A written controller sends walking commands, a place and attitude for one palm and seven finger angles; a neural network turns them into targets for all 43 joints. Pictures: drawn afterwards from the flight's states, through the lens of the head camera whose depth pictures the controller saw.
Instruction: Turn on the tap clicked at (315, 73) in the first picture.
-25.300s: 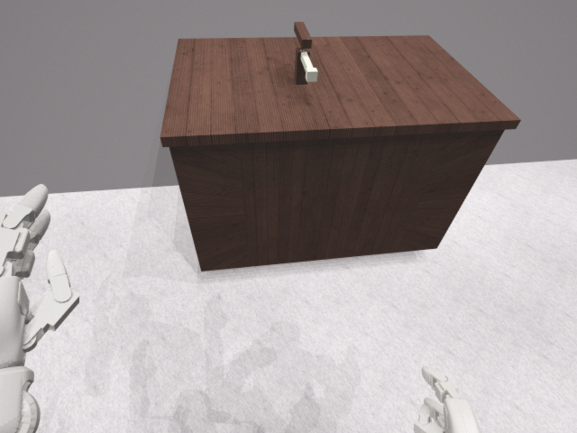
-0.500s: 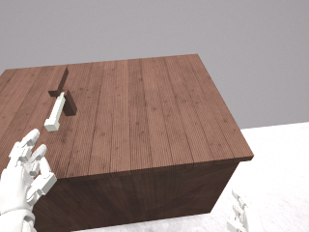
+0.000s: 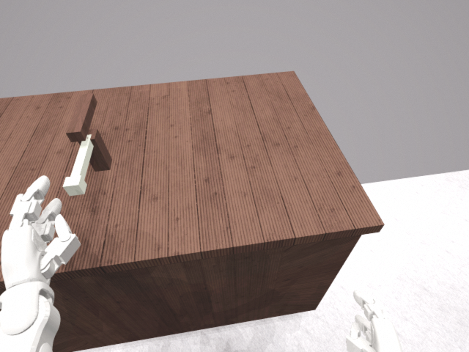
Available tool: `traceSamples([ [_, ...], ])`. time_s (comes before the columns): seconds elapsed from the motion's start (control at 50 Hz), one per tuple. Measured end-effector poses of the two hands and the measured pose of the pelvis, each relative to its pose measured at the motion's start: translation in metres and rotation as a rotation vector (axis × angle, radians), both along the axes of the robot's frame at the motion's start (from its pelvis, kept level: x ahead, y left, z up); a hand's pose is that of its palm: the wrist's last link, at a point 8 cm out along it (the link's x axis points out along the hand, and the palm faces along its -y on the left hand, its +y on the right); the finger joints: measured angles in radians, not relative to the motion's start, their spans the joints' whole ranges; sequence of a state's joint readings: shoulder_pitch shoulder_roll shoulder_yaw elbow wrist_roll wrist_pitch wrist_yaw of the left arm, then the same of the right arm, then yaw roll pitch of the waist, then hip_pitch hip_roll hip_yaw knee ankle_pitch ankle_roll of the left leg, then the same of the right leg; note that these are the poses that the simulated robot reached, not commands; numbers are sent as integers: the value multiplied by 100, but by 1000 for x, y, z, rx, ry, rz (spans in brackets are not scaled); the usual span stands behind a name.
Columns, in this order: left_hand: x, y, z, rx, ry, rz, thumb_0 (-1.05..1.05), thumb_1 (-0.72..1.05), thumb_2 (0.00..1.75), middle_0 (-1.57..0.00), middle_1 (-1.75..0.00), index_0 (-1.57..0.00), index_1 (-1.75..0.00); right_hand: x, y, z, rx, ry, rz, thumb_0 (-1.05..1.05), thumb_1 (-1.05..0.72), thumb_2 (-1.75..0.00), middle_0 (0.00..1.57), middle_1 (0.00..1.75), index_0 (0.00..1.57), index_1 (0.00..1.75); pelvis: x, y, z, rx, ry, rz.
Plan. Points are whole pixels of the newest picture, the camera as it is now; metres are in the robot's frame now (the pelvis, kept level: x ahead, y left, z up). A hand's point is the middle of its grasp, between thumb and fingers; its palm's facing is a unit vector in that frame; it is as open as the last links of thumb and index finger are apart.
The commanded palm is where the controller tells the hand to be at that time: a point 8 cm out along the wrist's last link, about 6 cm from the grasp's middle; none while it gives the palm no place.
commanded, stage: reach beside the lever's end, fingers flat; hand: left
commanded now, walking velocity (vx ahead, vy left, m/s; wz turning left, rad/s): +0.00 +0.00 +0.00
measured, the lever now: (75, 185) +0.37 +0.35 +0.06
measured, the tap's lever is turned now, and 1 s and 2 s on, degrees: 0 0 1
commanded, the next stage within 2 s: push the lever round in 1.50 s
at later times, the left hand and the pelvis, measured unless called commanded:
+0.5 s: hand (66, 220) +0.28 +0.31 +0.09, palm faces +0.50 -0.86 -0.12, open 7.6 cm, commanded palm +0.24 +0.35 +0.08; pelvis +0.00 +0.00 +0.00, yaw +0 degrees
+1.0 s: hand (55, 206) +0.32 +0.36 +0.06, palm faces +0.50 -0.86 -0.10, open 7.8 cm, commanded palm +0.28 +0.41 +0.06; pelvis +0.00 +0.00 -0.02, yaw +0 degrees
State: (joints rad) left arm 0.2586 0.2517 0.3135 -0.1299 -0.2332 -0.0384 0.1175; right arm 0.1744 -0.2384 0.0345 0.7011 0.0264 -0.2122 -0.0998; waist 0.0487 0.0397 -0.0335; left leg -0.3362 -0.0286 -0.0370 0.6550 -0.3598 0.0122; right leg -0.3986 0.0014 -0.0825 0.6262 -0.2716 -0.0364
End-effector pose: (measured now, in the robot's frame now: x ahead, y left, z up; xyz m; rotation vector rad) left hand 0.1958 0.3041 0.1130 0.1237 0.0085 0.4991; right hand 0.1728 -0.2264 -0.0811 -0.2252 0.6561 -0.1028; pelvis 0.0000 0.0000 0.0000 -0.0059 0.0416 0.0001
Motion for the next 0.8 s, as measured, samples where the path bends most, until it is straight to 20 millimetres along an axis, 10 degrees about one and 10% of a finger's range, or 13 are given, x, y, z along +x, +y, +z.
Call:
traceSamples([
  [0.8, 58, 75, -33, -29, 35, 42, 1, 90, 90, -16, -18, -17, -19, -36, -31, -23, -76, 175, -72, 1, -90, -89, 20, 30, 20, 30, 2, -2, -9, -9, 96, 1],
])
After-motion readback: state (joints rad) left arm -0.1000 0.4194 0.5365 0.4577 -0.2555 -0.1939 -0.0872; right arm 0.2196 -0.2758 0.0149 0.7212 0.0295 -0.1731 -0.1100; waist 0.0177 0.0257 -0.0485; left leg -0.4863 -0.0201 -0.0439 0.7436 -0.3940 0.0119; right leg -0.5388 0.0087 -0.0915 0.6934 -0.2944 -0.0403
